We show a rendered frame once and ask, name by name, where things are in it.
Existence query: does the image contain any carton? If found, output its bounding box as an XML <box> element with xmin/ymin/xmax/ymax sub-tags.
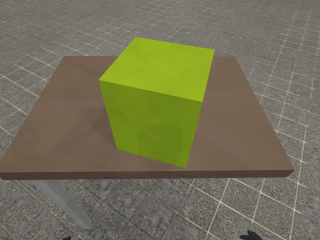
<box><xmin>98</xmin><ymin>37</ymin><xmax>215</xmax><ymax>168</ymax></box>

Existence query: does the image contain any table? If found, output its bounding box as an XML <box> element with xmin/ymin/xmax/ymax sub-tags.
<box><xmin>0</xmin><ymin>56</ymin><xmax>295</xmax><ymax>229</ymax></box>

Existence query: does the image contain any right robot hand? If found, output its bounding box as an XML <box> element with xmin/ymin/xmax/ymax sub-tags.
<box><xmin>239</xmin><ymin>230</ymin><xmax>262</xmax><ymax>240</ymax></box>

